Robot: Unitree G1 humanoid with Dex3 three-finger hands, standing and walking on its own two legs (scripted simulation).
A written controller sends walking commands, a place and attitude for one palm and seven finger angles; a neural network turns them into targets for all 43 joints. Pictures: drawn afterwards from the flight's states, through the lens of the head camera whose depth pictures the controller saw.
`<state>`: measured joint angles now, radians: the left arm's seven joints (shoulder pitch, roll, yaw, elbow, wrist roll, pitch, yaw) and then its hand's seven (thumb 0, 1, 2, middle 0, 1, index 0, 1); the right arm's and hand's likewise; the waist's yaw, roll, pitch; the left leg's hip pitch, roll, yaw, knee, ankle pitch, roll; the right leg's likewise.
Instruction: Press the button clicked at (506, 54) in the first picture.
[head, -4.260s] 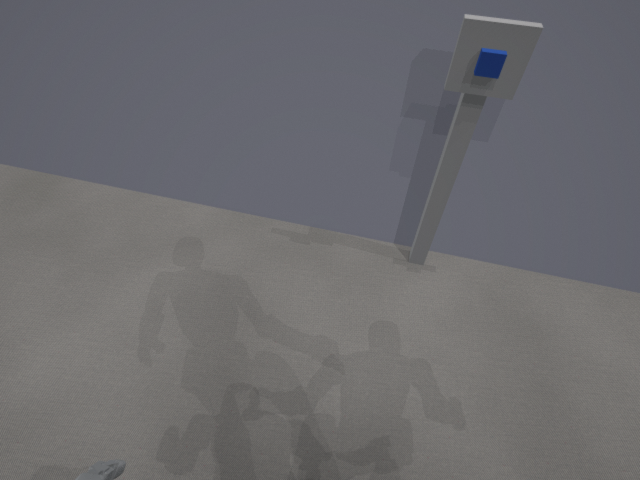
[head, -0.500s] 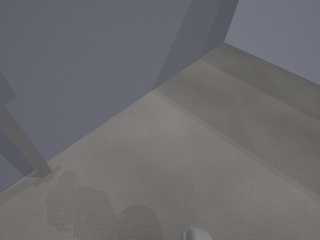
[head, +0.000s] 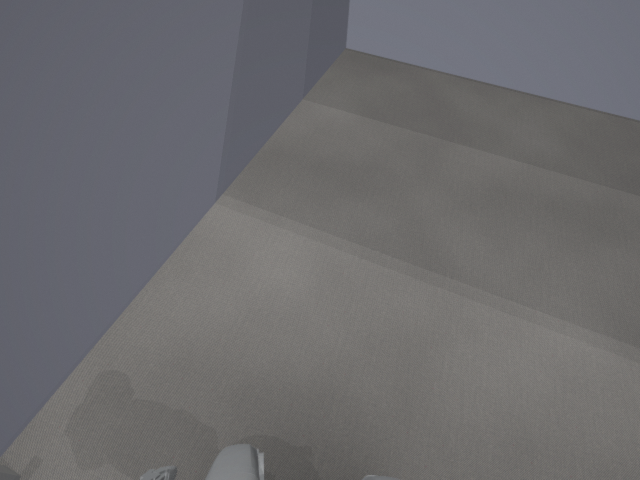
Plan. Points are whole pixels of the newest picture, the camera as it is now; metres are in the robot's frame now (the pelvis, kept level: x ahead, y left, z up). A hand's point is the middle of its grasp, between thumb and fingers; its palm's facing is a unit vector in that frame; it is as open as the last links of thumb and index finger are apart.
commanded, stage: turn to face it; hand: left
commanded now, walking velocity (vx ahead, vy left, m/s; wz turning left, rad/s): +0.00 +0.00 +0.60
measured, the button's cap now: out of the picture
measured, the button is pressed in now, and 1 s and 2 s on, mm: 0 0 0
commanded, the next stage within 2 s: take the last steps up to it in 1.78 s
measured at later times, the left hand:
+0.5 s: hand out of the picture +0.08 +0.27 -0.16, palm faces +0.25 -0.94 -0.23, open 7.4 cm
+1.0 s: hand out of the picture +0.00 +0.21 -0.15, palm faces +0.52 -0.82 -0.23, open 7.4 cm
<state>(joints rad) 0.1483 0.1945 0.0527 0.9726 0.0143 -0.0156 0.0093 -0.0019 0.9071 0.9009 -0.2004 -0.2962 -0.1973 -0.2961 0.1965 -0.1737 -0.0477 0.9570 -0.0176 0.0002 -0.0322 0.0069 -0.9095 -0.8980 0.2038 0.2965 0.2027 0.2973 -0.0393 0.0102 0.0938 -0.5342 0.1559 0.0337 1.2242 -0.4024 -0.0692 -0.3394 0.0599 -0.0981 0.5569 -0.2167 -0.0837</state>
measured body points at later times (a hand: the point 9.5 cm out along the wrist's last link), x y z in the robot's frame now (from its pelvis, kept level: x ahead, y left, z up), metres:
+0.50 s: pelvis +0.06 +0.05 +0.01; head +0.09 +0.07 +0.46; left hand +0.07 +0.32 -0.14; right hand +0.16 -0.18 -0.13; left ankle +0.10 +0.15 -0.73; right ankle +0.06 -0.12 -0.67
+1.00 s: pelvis +0.04 +0.01 +0.01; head +0.08 +0.03 +0.46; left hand -0.03 +0.25 -0.13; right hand +0.26 -0.17 -0.13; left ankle -0.02 +0.13 -0.69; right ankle +0.08 -0.11 -0.73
